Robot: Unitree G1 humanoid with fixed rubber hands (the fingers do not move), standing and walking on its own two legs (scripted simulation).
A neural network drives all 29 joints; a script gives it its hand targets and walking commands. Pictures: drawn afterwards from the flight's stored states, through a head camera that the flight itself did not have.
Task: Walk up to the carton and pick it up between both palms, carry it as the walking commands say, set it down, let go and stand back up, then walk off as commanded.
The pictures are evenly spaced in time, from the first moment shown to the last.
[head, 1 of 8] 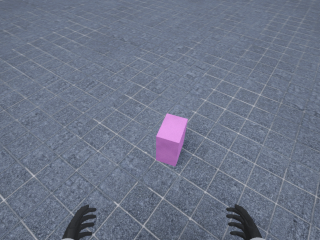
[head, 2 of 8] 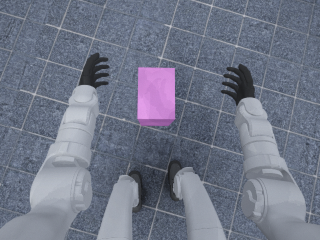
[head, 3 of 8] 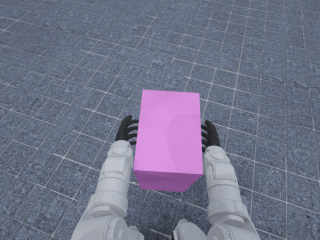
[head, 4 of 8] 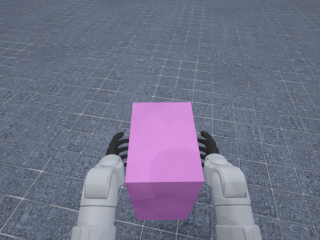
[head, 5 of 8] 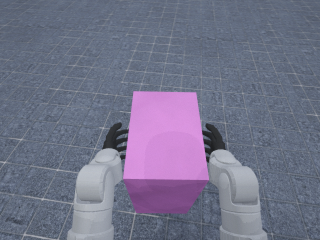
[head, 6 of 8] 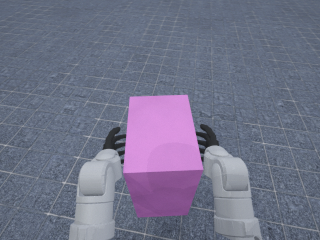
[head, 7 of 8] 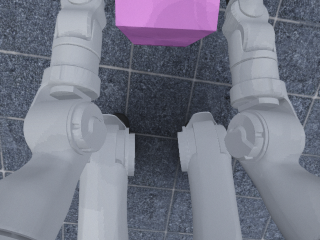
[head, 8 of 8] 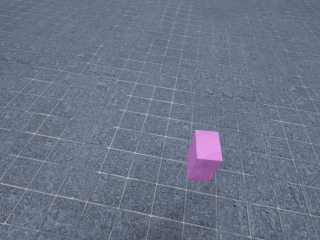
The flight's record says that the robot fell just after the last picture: no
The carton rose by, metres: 0.66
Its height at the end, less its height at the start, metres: +0.00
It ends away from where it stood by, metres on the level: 0.68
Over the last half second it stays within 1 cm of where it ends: yes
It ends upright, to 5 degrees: yes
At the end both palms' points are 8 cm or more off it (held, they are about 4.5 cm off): yes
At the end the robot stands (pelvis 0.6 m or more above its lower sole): yes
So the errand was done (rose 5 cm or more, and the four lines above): yes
